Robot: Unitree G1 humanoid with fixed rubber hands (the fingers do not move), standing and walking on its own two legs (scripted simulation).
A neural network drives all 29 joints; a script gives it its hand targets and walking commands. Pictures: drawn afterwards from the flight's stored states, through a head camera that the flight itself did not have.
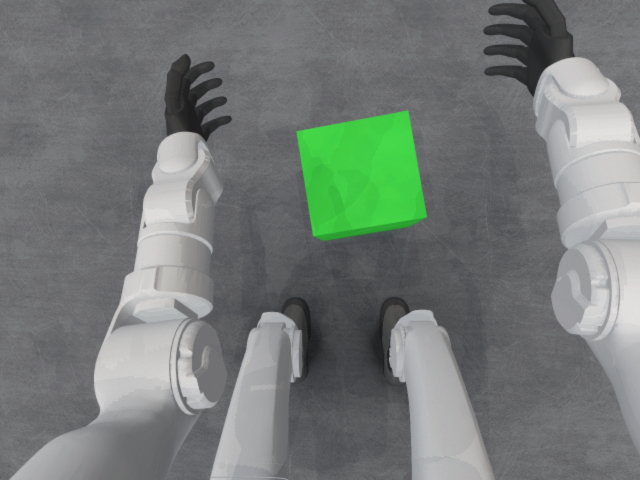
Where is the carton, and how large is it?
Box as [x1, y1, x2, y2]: [296, 111, 426, 240]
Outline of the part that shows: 407,111 296,131 312,232 314,236 326,240 405,227 426,217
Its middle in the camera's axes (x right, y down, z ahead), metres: +0.08 -0.11 +0.84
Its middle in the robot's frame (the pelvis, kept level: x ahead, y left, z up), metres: +0.50 -0.02 -0.51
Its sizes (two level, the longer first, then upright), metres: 0.210 0.200 0.250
